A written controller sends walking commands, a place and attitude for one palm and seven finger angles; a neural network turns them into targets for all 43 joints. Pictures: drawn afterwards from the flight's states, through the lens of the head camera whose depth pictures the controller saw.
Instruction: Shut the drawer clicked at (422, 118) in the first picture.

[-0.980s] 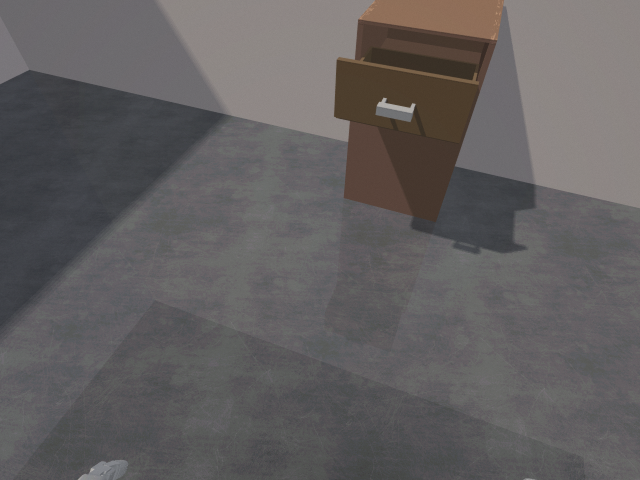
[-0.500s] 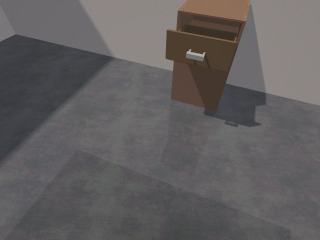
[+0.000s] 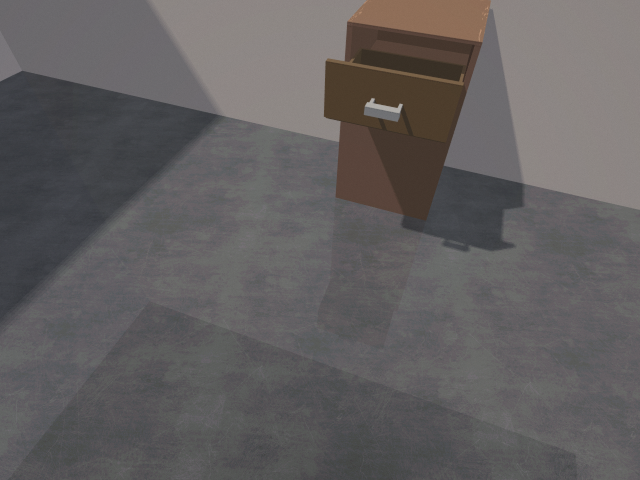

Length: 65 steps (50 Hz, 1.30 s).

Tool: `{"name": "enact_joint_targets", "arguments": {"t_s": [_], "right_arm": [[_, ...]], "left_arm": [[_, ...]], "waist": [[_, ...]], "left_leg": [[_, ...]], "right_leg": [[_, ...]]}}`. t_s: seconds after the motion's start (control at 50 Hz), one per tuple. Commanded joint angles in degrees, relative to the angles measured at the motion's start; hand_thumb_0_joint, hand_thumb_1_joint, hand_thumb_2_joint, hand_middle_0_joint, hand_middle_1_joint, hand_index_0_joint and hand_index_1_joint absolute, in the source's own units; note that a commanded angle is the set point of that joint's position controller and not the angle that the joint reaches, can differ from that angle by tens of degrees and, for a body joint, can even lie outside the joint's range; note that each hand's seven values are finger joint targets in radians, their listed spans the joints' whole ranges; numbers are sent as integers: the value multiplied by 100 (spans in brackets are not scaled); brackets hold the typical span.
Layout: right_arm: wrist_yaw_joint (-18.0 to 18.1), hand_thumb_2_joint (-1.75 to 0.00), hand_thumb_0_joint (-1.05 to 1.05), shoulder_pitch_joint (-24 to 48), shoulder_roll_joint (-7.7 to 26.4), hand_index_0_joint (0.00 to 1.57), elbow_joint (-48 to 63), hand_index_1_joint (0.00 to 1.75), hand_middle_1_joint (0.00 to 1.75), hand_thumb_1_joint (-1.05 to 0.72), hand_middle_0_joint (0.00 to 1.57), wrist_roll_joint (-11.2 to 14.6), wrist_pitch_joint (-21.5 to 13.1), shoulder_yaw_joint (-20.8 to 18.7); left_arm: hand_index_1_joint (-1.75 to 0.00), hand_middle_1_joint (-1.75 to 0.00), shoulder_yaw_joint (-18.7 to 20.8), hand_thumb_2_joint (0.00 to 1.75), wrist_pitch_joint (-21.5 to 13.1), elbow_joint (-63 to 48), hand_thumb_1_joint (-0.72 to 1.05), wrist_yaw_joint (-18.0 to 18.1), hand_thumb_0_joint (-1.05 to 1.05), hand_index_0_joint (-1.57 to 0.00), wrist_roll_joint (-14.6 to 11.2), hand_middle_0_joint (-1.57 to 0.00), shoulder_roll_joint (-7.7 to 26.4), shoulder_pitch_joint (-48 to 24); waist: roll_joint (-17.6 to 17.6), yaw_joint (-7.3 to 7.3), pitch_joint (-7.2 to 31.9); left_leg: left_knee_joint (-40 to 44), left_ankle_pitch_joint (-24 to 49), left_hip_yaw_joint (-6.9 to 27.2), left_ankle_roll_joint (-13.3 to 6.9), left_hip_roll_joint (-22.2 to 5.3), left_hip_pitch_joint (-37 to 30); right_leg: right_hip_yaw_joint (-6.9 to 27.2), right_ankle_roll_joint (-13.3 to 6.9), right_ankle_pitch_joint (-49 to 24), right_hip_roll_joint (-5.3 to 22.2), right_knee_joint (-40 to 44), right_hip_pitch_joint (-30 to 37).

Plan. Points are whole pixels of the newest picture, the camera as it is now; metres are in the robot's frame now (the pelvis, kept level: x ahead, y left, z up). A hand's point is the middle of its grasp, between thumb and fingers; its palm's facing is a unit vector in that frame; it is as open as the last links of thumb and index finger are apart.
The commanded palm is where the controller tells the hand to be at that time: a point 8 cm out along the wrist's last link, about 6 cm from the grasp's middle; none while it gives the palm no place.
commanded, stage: look at it before walking up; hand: left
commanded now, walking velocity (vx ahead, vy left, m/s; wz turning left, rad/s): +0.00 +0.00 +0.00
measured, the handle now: (384, 108) +1.10 -0.12 -0.09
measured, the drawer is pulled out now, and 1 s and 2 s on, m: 0.29 0.29 0.29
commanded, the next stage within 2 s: walk to a spot facing it in 0.46 s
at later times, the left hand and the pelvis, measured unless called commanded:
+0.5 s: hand out of the picture +0.06 +0.24 -0.16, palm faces -0.01 -0.95 -0.32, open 7.4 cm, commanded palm none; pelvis +0.00 +0.00 +0.00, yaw +0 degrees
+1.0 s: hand out of the picture +0.08 +0.16 -0.19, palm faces -0.06 -0.98 -0.21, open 7.4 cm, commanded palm none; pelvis +0.08 -0.04 -0.02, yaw -7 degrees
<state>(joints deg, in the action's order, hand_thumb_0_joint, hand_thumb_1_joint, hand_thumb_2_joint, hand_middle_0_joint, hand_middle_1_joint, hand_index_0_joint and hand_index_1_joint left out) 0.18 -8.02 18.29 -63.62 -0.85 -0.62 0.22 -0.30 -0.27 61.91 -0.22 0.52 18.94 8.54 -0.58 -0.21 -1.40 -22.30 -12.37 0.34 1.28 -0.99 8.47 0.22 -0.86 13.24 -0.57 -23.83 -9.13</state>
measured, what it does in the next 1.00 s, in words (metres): shifts its weight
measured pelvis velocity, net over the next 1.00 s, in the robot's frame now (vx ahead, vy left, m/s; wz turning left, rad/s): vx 0.08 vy -0.04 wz -0.13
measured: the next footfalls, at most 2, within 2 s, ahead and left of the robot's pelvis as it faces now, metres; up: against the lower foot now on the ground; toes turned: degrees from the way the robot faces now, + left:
left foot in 1.40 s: +0.44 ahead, +0.01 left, +0.00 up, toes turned -8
right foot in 1.98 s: +0.53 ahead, -0.26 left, +0.00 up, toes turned -34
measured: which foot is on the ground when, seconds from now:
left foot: down 0.00-0.94, up 0.96-1.00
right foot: down 0.00-1.00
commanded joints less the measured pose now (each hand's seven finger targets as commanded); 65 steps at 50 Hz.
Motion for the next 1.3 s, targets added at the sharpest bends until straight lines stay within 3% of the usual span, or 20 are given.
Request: {"name": "enact_joint_targets", "arguments": {"t_s": [0.0,0.54,0.58,0.62,0.66,0.72,0.78,0.8,0.84,0.86,0.88,0.9,0.92,0.94,0.96,1.0,1.06,1.1,1.22,1.28], "right_arm": [[79,-90,0,265,1126,20,357,30,30,-90,20,33,-141,-211],[87,-90,0,232,1092,20,299,30,30,-90,20,41,-139,-208],[60,-90,0,-155,457,20,140,30,30,-90,20,-5,-59,-72],[39,-90,0,-318,485,20,145,30,30,-90,20,-34,-30,-115],[21,-90,0,-404,554,20,217,30,30,-90,20,-60,-18,-180],[32,-90,0,-666,619,20,322,30,30,-90,20,-51,-67,-282],[76,-90,0,-1130,790,20,341,30,30,-90,20,-29,-172,-413],[72,-90,0,-1273,753,20,330,30,30,-90,20,-18,-206,-447],[82,-90,0,-1334,591,20,326,30,30,-90,20,-38,-265,-444],[86,-90,0,-1183,544,20,338,30,30,-90,20,-47,-268,-432],[84,-90,0,-930,461,20,384,30,30,-90,20,-45,-259,-411],[56,-90,0,-738,243,20,495,30,30,-90,20,-15,-272,-366],[8,-90,0,-344,-177,20,829,30,30,-90,20,43,-345,-263],[10,-90,0,-23,17,20,946,30,30,-90,20,-4,-377,-308],[8,-90,0,31,-17,20,890,30,30,-90,20,-6,-388,-345],[-8,-90,0,-24,-264,20,766,30,30,-90,20,-34,-366,-346],[-65,-90,0,-260,-470,20,715,30,30,-90,20,-57,-233,-362],[-113,-90,0,-216,-527,20,759,30,30,-90,20,-41,-190,-383],[-196,-90,0,619,-617,20,1163,30,30,-90,20,25,-245,-332],[-176,-90,0,604,-627,20,1205,30,30,-90,20,49,-304,-312]], "left_arm": [[-30,-30,243,90,-123,-351,90,94,0,-20,-1,-20,1145,-154],[-30,-30,231,90,-129,-292,90,97,0,-20,7,-20,1102,-59],[-30,-30,113,90,-14,-120,90,102,0,-20,15,-20,475,368],[-30,-30,156,90,49,-133,90,39,0,-20,49,-20,497,498],[-30,-30,224,90,86,-241,90,-21,0,-20,74,-20,539,552],[-30,-30,297,90,44,-405,90,-76,0,-20,80,-20,407,716],[-30,-30,296,90,-72,-616,90,-118,0,-20,71,-20,23,656],[-30,-30,303,90,-103,-749,90,-132,0,-20,71,-20,-8,401],[-30,-30,335,90,-164,-858,90,-147,0,-20,67,-20,-90,352],[-30,-30,351,90,-190,-764,90,-156,0,-20,60,-20,-181,632],[-30,-30,388,90,-208,-547,90,-161,0,-20,69,-20,-225,1255],[-30,-30,468,90,-244,-282,90,-131,0,-20,93,-20,54,2104],[-30,-30,632,90,-317,2,90,-15,0,-20,94,-20,701,3053],[-30,-30,582,90,-333,124,90,72,0,-20,-6,-20,643,3324],[-30,-30,534,90,-352,94,90,108,0,-20,10,-20,399,3005],[-30,-30,459,90,-354,-102,90,145,0,-20,45,-20,61,2498],[-30,-30,358,90,-431,-104,90,151,0,-20,70,-20,-203,2362],[-30,-30,335,90,-478,-57,90,167,0,-20,73,-20,-268,2345],[-30,-30,319,90,-510,74,90,243,0,-20,67,-20,-376,2529],[-30,-30,345,90,-505,116,90,266,0,-20,69,-20,-276,2447]], "waist": [[34,-7,328],[35,1,311],[-24,-6,332],[-70,-17,1],[31,-21,-514],[212,22,-779],[1003,166,-696],[1101,266,-706],[1035,241,-691],[1001,58,-597],[706,-279,-369],[-403,-654,-63],[-2265,-936,66],[-1511,-919,-45],[-1252,-760,-383],[78,-450,-509],[-211,-142,-496],[-448,-61,-503],[-594,-223,-682],[-581,-111,-561]], "left_leg": [[331,824,489,-259,-573,28],[416,890,467,-244,-596,-103],[236,-36,242,-165,-533,-108],[196,-1259,202,-224,-481,197],[226,-2112,268,-287,-509,582],[226,-2433,558,-502,-769,520],[772,-2082,1397,-957,-1624,-269],[900,-1655,1500,-1130,-1851,-495],[643,-290,1135,-1189,-1939,-679],[293,126,697,-1044,-1827,-406],[-490,177,81,-760,-1486,246],[-2032,180,-577,-431,-863,1298],[-3801,-1678,-1122,-121,-51,2987],[-4441,-1901,-408,-179,-157,3366],[-4666,-1454,-195,-223,-386,3513],[-4675,-1040,-208,-137,-579,3442],[-4417,-423,-365,-9,-560,3262],[-4166,-62,-431,28,-530,3325],[-2714,471,-695,-102,-346,3104],[-1860,386,-847,-283,-65,2208]], "right_leg": [[642,-137,-898,701,420,103],[644,-115,-1019,718,529,144],[695,-91,74,636,475,43],[868,-197,1385,551,515,-268],[983,-292,2080,421,413,-707],[939,-386,2062,205,-156,-1250],[94,-233,1144,-153,-1562,-2056],[-60,-172,1325,-25,-1858,-2325],[-101,-131,1491,205,-1843,-2353],[-190,-146,1270,241,-1458,-1799],[-301,-207,710,154,-747,-590],[454,-422,536,322,-57,776],[3046,-951,139,1889,935,1703],[3583,-1163,-558,2138,1028,1711],[3115,-1223,-1086,1937,923,1483],[2486,-1404,-1363,1841,820,1071],[1580,-1167,-1897,1392,1005,704],[1306,-1096,-2056,1214,1117,711],[925,-928,-3192,998,1219,961],[782,-813,-4409,1001,883,1066]]}}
